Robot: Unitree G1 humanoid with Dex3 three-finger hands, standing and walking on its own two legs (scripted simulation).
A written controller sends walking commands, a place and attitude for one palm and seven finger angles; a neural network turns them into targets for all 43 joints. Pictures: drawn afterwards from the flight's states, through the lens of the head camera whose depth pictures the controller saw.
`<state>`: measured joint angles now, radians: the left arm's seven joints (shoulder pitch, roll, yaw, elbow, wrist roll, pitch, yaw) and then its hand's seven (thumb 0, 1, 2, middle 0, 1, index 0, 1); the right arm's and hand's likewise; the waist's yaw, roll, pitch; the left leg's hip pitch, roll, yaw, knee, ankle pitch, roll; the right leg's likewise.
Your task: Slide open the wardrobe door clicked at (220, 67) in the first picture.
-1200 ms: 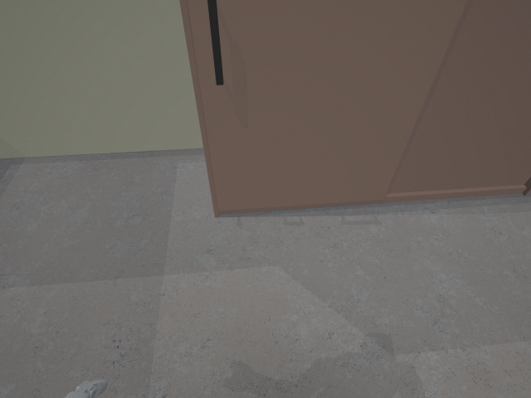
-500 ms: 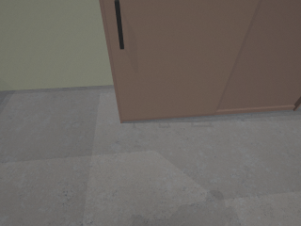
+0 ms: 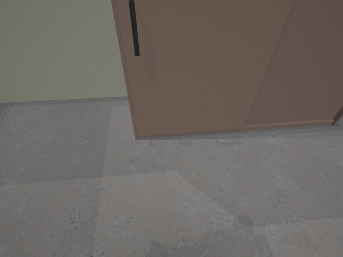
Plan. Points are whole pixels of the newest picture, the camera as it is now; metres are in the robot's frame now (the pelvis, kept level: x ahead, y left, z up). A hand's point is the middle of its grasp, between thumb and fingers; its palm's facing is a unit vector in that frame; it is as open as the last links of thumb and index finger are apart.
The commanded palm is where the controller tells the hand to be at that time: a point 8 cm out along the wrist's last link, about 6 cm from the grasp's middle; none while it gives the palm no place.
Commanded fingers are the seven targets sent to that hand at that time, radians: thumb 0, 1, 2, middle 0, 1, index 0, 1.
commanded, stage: look at it before walking up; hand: left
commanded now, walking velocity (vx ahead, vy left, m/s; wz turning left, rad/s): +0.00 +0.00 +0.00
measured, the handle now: (134, 28) +1.04 +0.23 +0.08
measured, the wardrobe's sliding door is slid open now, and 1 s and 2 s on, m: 0.00 0.00 0.00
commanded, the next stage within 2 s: walk to a spot facing it in 0.24 s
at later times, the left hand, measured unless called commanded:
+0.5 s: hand out of the picture +0.06 +0.23 -0.16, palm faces -0.02 -0.95 -0.30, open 7.4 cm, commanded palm none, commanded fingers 0.00 0.90 0.90 -0.20 -0.30 -0.20 -0.30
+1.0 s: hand out of the picture +0.06 +0.19 -0.20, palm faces +0.00 -0.99 -0.12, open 7.4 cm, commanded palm none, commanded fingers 0.00 0.90 0.90 -0.20 -0.30 -0.20 -0.30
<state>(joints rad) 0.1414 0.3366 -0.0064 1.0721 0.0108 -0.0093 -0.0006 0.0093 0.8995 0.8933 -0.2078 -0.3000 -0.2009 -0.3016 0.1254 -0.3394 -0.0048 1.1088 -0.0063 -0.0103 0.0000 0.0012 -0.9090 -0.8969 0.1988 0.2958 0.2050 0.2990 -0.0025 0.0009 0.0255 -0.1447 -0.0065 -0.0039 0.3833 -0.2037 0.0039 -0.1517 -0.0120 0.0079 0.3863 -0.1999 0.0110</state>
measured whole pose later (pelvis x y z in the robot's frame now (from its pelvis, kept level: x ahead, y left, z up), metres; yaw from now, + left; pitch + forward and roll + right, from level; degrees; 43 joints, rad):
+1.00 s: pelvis +0.18 +0.03 -0.03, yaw -7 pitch -1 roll -1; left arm 0.53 0.13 0.04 1.19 0.02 -0.03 0.01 0.01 0.90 0.89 -0.21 -0.30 -0.20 -0.30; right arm 0.14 -0.17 -0.04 0.99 -0.01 -0.08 0.00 0.00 -0.91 -0.90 0.20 0.30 0.20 0.30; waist 0.04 -0.04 0.06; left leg -0.42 0.07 0.14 0.70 -0.24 0.04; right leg -0.09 -0.02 0.09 0.76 -0.52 0.00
